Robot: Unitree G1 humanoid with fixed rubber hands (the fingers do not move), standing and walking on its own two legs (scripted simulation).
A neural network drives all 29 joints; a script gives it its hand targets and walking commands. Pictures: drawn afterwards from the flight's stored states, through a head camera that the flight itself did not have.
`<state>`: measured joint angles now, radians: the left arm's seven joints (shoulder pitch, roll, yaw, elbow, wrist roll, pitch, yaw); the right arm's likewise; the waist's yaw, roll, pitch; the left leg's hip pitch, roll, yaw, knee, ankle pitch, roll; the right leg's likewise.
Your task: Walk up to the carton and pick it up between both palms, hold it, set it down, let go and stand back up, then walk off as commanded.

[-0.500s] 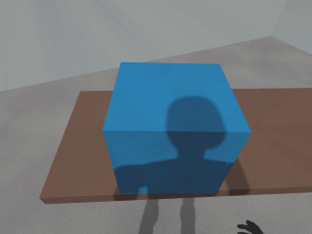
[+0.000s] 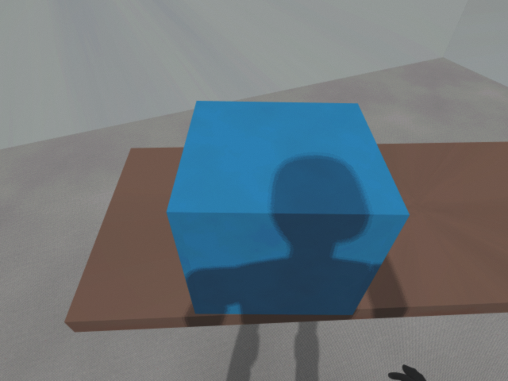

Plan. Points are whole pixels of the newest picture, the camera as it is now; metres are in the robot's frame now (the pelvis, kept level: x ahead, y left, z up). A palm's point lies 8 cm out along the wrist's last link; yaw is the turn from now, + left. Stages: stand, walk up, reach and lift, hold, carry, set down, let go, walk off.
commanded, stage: stand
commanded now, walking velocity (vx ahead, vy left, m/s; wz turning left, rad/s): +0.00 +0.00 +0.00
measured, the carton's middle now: (275, 209) +0.41 -0.03 +0.06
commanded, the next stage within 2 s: walk off in 1.36 s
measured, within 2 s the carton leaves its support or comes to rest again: neither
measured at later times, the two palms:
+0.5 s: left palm out of the picture +0.09 +0.28 -0.10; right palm out of the picture +0.11 -0.25 -0.10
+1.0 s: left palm out of the picture +0.08 +0.29 -0.10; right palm out of the picture +0.10 -0.25 -0.10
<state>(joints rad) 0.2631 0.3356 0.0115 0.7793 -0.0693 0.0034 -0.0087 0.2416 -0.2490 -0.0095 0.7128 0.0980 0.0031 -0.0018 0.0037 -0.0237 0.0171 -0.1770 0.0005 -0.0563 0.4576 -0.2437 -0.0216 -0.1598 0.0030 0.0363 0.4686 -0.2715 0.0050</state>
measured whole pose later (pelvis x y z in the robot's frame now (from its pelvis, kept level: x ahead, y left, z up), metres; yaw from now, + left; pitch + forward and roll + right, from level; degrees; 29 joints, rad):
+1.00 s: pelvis -0.01 +0.00 +0.00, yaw +0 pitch -3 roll +0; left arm 0.23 0.34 0.01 0.83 -0.07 0.00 0.00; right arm 0.24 -0.25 -0.01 0.76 0.10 0.01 -0.01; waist 0.00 -0.01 0.02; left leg -0.18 0.00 -0.06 0.46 -0.23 -0.02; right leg -0.16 0.00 0.04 0.46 -0.26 0.01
